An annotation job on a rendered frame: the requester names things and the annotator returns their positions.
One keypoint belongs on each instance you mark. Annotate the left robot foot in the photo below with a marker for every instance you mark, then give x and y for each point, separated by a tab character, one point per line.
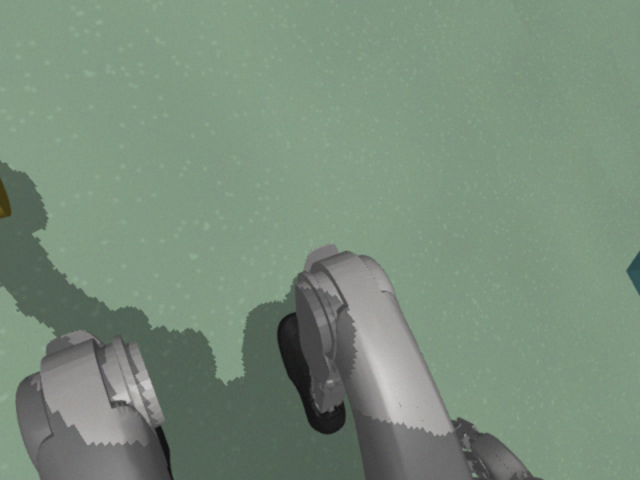
165	448

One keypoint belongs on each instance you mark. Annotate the right robot foot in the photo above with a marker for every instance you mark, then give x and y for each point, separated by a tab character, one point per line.
298	372

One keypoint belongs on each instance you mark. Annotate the can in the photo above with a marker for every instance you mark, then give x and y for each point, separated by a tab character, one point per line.
5	209

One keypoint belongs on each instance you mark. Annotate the right robot hand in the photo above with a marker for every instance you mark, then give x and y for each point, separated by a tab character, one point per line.
490	459

